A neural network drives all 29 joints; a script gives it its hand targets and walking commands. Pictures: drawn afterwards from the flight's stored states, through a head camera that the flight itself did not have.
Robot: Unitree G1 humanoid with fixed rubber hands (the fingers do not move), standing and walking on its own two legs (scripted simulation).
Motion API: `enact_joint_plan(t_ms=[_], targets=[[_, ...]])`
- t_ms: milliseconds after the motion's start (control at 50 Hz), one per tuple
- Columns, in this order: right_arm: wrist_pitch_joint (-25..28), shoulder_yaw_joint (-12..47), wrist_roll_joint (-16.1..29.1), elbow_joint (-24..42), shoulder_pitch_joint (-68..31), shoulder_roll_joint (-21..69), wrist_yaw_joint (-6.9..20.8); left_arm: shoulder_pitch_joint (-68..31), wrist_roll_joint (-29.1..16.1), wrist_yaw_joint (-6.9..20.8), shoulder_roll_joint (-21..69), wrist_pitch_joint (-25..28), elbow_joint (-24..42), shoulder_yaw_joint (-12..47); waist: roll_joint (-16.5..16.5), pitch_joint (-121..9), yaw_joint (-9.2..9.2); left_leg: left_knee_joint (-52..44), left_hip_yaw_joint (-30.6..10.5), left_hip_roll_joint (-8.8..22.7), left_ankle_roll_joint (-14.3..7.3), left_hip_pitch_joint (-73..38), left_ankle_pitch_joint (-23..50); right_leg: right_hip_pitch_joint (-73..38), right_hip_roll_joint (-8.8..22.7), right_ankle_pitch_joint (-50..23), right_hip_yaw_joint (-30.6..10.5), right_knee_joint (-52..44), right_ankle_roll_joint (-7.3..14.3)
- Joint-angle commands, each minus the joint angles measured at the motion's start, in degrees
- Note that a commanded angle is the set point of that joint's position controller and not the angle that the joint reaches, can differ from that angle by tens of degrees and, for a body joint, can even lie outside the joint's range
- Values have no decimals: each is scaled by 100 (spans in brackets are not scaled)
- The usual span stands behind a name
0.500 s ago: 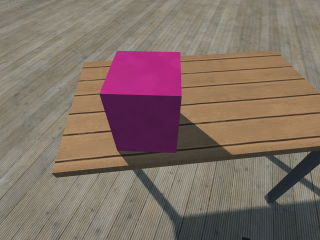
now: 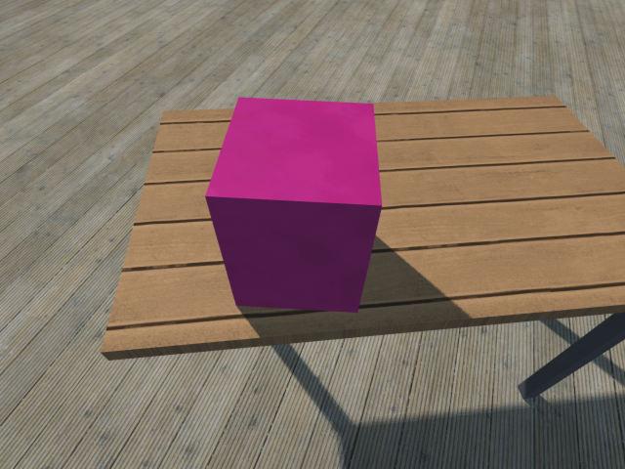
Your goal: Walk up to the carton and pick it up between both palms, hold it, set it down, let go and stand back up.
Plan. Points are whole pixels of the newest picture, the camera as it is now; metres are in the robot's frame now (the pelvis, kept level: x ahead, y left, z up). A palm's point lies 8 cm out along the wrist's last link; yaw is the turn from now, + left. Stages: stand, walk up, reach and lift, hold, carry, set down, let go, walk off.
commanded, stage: walk up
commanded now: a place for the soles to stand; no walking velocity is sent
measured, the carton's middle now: (301, 210) +0.48 +0.02 +0.04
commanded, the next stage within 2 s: reach and lift in 1.62 s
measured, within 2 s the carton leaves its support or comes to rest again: neither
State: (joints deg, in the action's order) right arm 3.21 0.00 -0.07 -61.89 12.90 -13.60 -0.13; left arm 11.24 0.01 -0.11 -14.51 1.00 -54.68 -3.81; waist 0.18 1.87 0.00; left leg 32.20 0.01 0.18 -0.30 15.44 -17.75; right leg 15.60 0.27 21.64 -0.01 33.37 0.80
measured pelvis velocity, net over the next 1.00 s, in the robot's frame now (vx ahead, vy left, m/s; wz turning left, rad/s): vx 0.02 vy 0.01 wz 0.02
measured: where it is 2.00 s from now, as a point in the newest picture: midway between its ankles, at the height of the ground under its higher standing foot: outside the picture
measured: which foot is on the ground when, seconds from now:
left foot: down 0.00-1.00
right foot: down 0.00-1.00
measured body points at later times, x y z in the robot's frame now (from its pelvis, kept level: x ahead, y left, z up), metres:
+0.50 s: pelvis +0.03 +0.01 +0.00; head +0.05 +0.01 +0.45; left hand +0.12 +0.29 -0.14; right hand +0.14 -0.25 -0.14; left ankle +0.05 +0.13 -0.73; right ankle +0.02 -0.12 -0.73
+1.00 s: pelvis +0.02 +0.01 +0.00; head +0.03 +0.00 +0.45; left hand +0.11 +0.29 -0.13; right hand +0.13 -0.25 -0.14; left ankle +0.05 +0.13 -0.73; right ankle +0.02 -0.12 -0.73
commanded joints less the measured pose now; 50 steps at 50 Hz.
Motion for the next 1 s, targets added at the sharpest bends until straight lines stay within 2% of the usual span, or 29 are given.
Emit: enact_joint_plan(t_ms=[0,40,80,100,120,140,180,200,220,240,260,280,300,320,340,360,400,440,460,500,520,580,640,660,680,780,820,920,980], targets=[[84,-465,-94,579,-294,-1788,-71,25,76,-77,-1298,348,235,-214,-779,-854,-112,-334,-1118,1082,-637,-1429,4175,-346,225,-1496,-121,-893,71],[53,-416,-35,761,-628,-1572,-95,477,85,-117,-1622,383,72,-313,-38,-943,-316,389,-381,485,-333,67,2757,-1846,781,-3288,-647,-733,443],[-13,-370,-48,847,-593,-1409,-126,762,97,-135,-2026,355,131,-421,530,-641,-424,1480,146,-84,-144,1414,-48,-2453,1874,-3793,-1655,-818,1261],[-59,-356,-117,866,-600,-1394,-133,748,91,-150,-1989,359,173,-417,728,-224,-380,1834,-9,-56,-159,1792,-1617,-2245,2190,-4007,-2043,-1022,1557],[-68,-379,-151,887,-632,-1462,-108,662,123,-167,-2045,373,287,-442,575,-111,-348,2048,-133,44,-175,1908,-1792,-1887,2317,-3592,-2091,-1162,1710],[-66,-406,-150,887,-494,-1471,-75,352,94,-171,-2038,350,318,-426,711,148,-229,2187,-236,133,-148,1748,-1840,-1396,2311,-3473,-1958,-1175,1767],[-6,-430,-114,890,-264,-1502,-26,119,144,-177,-1904,331,375,-390,806,19,-113,930,-91,254,-176,1366,-1155,-1364,1812,-3569,-1213,-846,1279],[18,-428,-125,743,-100,-1379,-30,23,119,-168,-1842,302,409,-361,597,-109,-28,409,155,112,-188,749,-439,-1132,1493,-3902,-791,-586,986],[71,-464,-126,649,182,-1367,-58,-297,108,-132,-1792,225,505,-316,680,-255,219,-719,206,102,-176,77,695,-866,1170,-3543,-362,-155,637],[114,-542,-186,450,480,-1615,-105,-535,66,-112,-1507,191,567,-278,-114,-467,377,-1058,-399,348,-239,-714,1612,-337,769,-2911,-70,573,289],[157,-606,-255,451,431,-1953,-161,-583,-13,-86,-1187,184,604,-203,-1104,-375,310,-1421,-1856,1291,-559,-1185,2854,566,211,-1672,236,1406,34],[153,-552,-162,546,42,-2037,-177,-310,-63,-80,-1231,52,501,-182,-989,-369,37,-1578,-2486,1704,-871,-1168,2264,863,-45,1009,-28,1210,-20],[139,-570,-123,610,-282,-2086,-149,-214,1,-86,-1522,-1,373,-265,-729,-145,24,-1474,-2626,1806,-1223,-581,1359,651,137,1423,-437,1365,35],[142,-507,-145,673,-450,-1948,-154,-451,4,-74,-1433,37,351,-244,-735,285,-29,-1456,-2206,1679,-1165,-304,1821,710,214,1357,-298,1346,106],[135,-488,-162,781,-854,-2013,-156,-263,-6,-79,-1188,20,333,-152,-1158,212,-89,-1409,-2314,1804,-1255,-521,2319,683,342,1073,-341,886,52],[128,-443,-106,840,-808,-1893,-169,-194,18,-72,-1376,43,241,-173,-1308,8,-42,-1271,-1961,1669,-1149,-550,2752,461,361,747,-274,649,34],[81,-362,-100,738,-833,-1775,-152,-58,6,-81,-1403,104,100,-220,-934,-370,-188,-835,-1365,1271,-780,-412,3322,-463,233,-232,-124,-480,37],[15,-332,0,734,-1010,-1624,-119,-65,75,-115,-1417,195,-4,-224,-466,-394,-228,-367,-850,791,-376,45,2498,-1121,593,-1814,-350,-1047,121],[-17,-351,24,739,-959,-1564,-112,-198,111,-108,-1629,242,36,-240,-334,-349,-66,-272,-518,495,-231,111,1824,-1120,889,-2227,-721,-1189,245],[-48,-347,23,593,-644,-1623,-99,-566,80,-67,-1752,241,93,-247,-37,-533,92,-482,-530,373,-196,-252,1262,-915,1013,-2082,-737,-907,365],[-50,-367,0,549,-786,-1665,-81,-572,53,-68,-1691,235,98,-212,-190,-415,75,-537,-547,406,-207,-501,1361,-592,899,-1955,-692,-907,334],[-47,-323,7,559,-967,-1647,-76,-613,67,-74,-1575,223,59,-138,52,-363,33,-539,-678,523,-318,-376,1821,-738,758,-1965,-483,-1004,187],[-45,-283,-32,554,-981,-1623,-68,-608,48,-89,-1639,234,25,-150,-183,-646,5,-532,-655,477,-268,-545,2058,-911,826,-2313,-573,-920,253],[-48,-295,-50,524,-1072,-1658,-78,-662,55,-87,-1632,223,37,-163,-257,-482,-18,-548,-634,443,-257,-393,1971,-832,805,-2255,-539,-932,218],[-50,-310,-30,554,-1063,-1639,-86,-694,45,-95,-1628,220,105,-153,46,-506,-12,-594,-666,460,-313,-337,1928,-937,791,-2141,-524,-984,199],[-24,-280,-42,435,-1044,-1680,-67,-656,71,-95,-1519,184,66,-146,-327,-433,-36,-862,-814,586,-342,-294,1808,-904,682,-1649,-454,-865,193],[-39,-288,-54,486,-1104,-1671,-78,-619,63,-88,-1571,162,24,-143,-88,-367,-50,-831,-819,588,-353,-231,1615,-885,695,-1626,-410,-996,195],[-44,-271,-70,393,-1092,-1681,-58,-713,73,-73,-1584,161,16,-137,-346,-246,-17,-989,-843,540,-314,-219,1518,-744,718,-1378,-488,-1039,203],[-53,-265,-32,364,-1060,-1663,-41,-715,83,-78,-1671,169,-49,-159,-119,-216,32,-983,-855,560,-310,-259,1391,-738,749,-1280,-524,-1108,209]])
